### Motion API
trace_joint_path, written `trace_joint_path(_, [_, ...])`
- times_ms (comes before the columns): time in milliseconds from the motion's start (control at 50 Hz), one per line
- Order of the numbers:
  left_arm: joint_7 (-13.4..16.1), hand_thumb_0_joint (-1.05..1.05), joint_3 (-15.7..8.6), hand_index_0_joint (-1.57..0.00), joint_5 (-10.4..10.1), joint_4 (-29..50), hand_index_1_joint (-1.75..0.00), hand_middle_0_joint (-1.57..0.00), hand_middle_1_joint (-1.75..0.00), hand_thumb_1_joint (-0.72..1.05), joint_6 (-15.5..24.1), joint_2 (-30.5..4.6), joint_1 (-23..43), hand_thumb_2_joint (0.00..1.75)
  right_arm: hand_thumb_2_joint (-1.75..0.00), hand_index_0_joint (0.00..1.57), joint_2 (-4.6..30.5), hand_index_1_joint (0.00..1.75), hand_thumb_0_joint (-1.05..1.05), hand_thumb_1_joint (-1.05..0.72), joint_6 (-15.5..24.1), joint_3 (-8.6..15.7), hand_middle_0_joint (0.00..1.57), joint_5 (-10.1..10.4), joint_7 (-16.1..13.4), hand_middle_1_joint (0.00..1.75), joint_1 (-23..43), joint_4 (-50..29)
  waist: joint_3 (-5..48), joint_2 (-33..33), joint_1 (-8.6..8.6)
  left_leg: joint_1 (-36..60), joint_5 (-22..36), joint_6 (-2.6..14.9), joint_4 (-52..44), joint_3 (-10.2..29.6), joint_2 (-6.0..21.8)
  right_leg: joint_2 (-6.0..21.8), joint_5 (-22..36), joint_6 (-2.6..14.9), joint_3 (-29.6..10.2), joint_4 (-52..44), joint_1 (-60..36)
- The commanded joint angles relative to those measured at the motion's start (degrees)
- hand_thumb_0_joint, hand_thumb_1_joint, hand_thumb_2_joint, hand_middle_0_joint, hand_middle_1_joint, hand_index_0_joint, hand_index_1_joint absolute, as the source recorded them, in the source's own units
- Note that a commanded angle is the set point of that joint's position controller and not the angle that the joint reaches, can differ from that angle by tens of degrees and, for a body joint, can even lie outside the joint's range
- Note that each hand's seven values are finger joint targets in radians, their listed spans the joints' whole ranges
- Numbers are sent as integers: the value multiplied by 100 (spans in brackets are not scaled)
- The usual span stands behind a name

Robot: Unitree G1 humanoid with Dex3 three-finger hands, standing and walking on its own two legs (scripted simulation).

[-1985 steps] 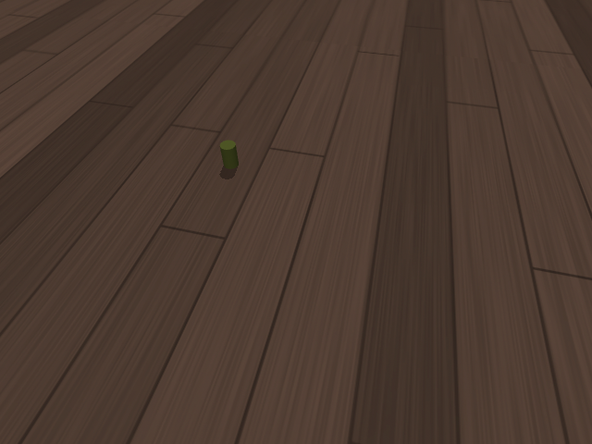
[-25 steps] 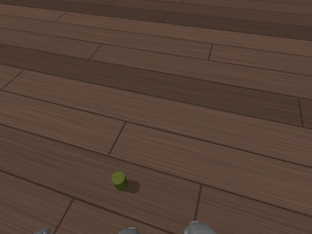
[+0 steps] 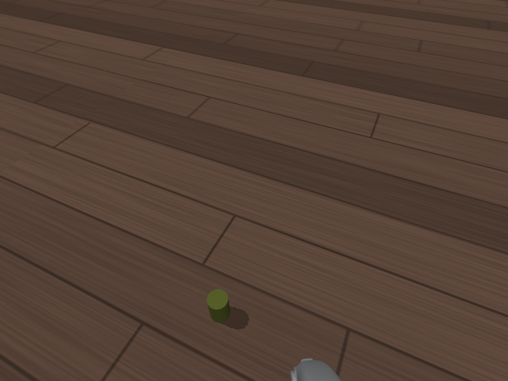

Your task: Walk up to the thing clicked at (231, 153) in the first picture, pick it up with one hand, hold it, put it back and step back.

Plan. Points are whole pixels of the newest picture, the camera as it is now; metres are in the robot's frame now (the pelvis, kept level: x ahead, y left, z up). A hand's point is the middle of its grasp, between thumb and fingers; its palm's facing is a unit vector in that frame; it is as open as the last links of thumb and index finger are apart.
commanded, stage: walk up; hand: left
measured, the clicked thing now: (218, 306) +0.55 +0.13 -0.69
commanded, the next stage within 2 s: none
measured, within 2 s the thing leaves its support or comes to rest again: neither
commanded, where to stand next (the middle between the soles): +0.15 -0.06 m, yaw -6 degrees
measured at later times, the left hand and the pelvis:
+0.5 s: hand out of the picture +0.18 +0.21 -0.14, palm faces -0.11 -0.89 -0.43, open 7.3 cm; pelvis +0.05 -0.04 -0.01, yaw -5 degrees
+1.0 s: hand out of the picture +0.12 +0.29 -0.14, palm faces -0.18 -0.93 -0.33, open 7.3 cm; pelvis +0.03 +0.01 +0.02, yaw -8 degrees
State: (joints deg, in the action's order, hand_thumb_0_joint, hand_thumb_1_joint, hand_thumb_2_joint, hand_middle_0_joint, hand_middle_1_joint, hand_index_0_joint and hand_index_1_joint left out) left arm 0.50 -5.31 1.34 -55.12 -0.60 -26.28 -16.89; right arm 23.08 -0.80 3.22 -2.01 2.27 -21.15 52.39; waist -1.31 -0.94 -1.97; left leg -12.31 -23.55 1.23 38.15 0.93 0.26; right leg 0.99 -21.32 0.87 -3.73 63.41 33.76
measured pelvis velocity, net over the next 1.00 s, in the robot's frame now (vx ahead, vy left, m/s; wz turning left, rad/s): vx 0.03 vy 0.01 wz -0.13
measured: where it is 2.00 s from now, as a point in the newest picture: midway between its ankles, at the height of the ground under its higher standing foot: outside the picture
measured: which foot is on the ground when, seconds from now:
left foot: down 0.00-0.26, up 0.28-0.66, down 0.68-1.00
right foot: up 0.00-0.22, down 0.24-0.70, up 0.72-1.00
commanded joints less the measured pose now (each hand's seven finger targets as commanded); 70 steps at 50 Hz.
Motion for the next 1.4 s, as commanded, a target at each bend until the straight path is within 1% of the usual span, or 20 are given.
trace_joint_path(0, [-230,0,-262,-20,41,548,-30,-20,-30,90,187,-1132,297,90,-90,20,1861,30,0,-90,567,501,20,93,-227,30,347,-414,-882,646,105,-61,-1554,958,-2320,1883,1479,212,450,-106,-163,-351,736])
trace_joint_path(180, [-237,0,-78,-20,-78,567,-30,-20,-30,90,304,-614,112,90,-90,20,1416,30,0,-90,476,275,20,108,-333,30,448,-538,-99,1279,329,-27,3392,710,-270,158,1145,-55,701,106,625,-3077,-1814])
trace_joint_path(220, [-98,0,-213,-20,-65,322,-30,-20,-30,90,461,-1227,-458,90,-90,20,816,30,0,-90,380,74,20,240,-337,30,29,-580,588,-329,473,-843,1957,246,1901,-260,435,542,2611,314,-551,-3538,-3157])
trace_joint_path(260, [-19,0,-209,-20,-135,493,-30,-20,-30,90,493,-1596,-353,90,-90,20,1026,30,0,-90,222,113,20,208,-422,30,122,-611,729,-571,405,-1681,-1263,100,2437,167,50,2224,3140,1432,-3039,-3876,-3299])
trace_joint_path(340, [163,0,-94,-20,-149,555,-30,-20,-30,90,480,-1296,65,90,-90,20,1095,30,0,-90,57,195,20,222,-378,30,414,-474,369,-203,200,-1604,-811,94,2411,484,413,1526,3959,1022,-1559,-3304,-2661])
trace_joint_path(440, [440,0,-123,-20,-196,751,-30,-20,-30,90,428,-1385,178,90,-90,20,1077,30,0,-90,-244,297,20,140,-344,30,804,-679,309,-482,279,-1720,-604,-129,3125,509,204,1716,5898,1369,-1354,-3022,-2150])
trace_joint_path(560, [412,0,-102,-20,18,1184,-30,-20,-30,90,201,-1263,811,90,-90,20,1117,30,0,-90,-294,397,20,268,-373,30,851,-720,715,-1238,239,-1282,-522,-186,2751,138,124,1475,4697,1412,-889,-2817,-1629])
trace_joint_path(640, [299,0,-14,-20,-32,1284,-30,-20,-30,90,-9,-1136,1377,90,-90,20,1068,30,0,-90,-48,411,20,193,-343,30,283,-296,928,-1096,-106,9,789,-156,-229,-397,-66,821,2271,826,-614,-1891,-1241])
trace_joint_path(660, [291,0,48,-20,-68,1275,-30,-20,-30,90,-85,-842,1199,90,-90,20,1141,30,0,-90,30,424,20,75,-351,30,219,-236,744,-488,-145,370,899,-122,-776,34,-9,387,1147,596,-624,-1195,-615])
trace_joint_path(680, [289,0,146,-20,-89,1260,-30,-20,-30,90,-111,-415,881,90,-90,20,1652,30,0,-90,91,503,20,-51,-378,30,436,-361,538,1025,-22,532,919,277,-1323,1981,1192,-391,-794,283,-302,-170,488])
trace_joint_path(720, [147,0,-59,-20,170,1302,-30,-20,-30,90,122,-1249,1390,90,-90,20,2700,30,0,-90,326,823,20,72,-267,30,126,-344,289,1211,-526,644,-4549,1344,-3161,5319,2817,-202,-1526,203,-816,787,1973])
trace_joint_path(800, [-134,0,-231,-20,-43,684,-30,-20,-30,90,160,-1387,693,90,-90,20,1834,30,0,-90,594,520,20,62,-339,30,744,-381,-380,530,84,851,-1968,369,-2438,2569,1652,-23,364,29,-885,325,1673])
trace_joint_path(880, [-318,0,-224,-20,-25,658,-30,-20,-30,90,173,-1149,627,90,-90,20,1434,30,0,-90,703,447,20,102,-286,30,282,-248,-365,830,-2,1094,-634,409,-2482,1374,1201,-72,800,-164,-533,-304,959])
trace_joint_path(1040, [-449,0,-139,-20,-95,661,-30,-20,-30,90,303,-1051,726,90,-90,20,1536,30,0,-90,550,418,20,82,-110,30,186,-443,-839,1481,-102,149,-908,878,-2767,558,1294,168,610,-241,344,-2160,-395])
trace_joint_path(1140, [-279,0,-137,-20,-43,238,-30,-20,-30,90,437,-917,-336,90,-90,20,1389,30,0,-90,354,286,20,113,-132,30,229,-560,-142,739,402,-193,1410,751,-474,-9,1017,-49,667,-41,667,-3690,-2572])
trace_joint_path(1160, [-199,0,-218,-20,-14,143,-30,-20,-30,90,492,-1134,-675,90,-90,20,1046,30,0,-90,336,161,20,165,-141,30,-87,-564,245,-192,519,-495,1371,579,736,-240,714,-27,625,-34,446,-3833,-3225])
trace_joint_path(1200, [-94,0,-347,-20,15,416,-30,-20,-30,90,536,-1836,-626,90,-90,20,901,30,0,-90,301,70,20,279,-160,30,-286,-734,169,-1342,504,-2284,-795,128,2426,124,-328,2085,-757,850,-3257,-5138,-3399])
trace_joint_path(1220, [-119,0,-346,-20,-46,520,-30,-20,-30,90,503,-1956,-331,90,-90,20,1467,30,0,-90,239,254,20,226,-240,30,-152,-631,-89,-861,486,-2113,-924,191,2757,596,31,2294,-1406,1219,-3466,-5135,-2724])
trace_joint_path(1300, [-21,0,-156,-20,-166,608,-30,-20,-30,90,571,-1317,263,90,-90,20,1286,30,0,-90,160,272,20,306,-180,30,-528,-191,-470,-686,70,-1670,351,104,2261,778,160,1199,-190,338,-1049,-5011,-2043])
trace_joint_path(1380, [94,0,-72,-20,-106,741,-30,-20,-30,90,614,-1031,437,90,-90,20,1043,30,0,-90,-57,272,20,208,-196,30,-280,-136,-468,-695,133,-1087,579,-158,1890,877,-2,1240,2116,531,-329,-4732,-1513])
